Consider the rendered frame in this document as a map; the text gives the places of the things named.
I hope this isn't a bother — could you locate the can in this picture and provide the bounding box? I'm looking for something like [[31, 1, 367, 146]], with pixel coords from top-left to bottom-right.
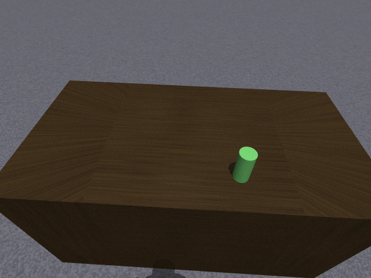
[[232, 147, 258, 183]]

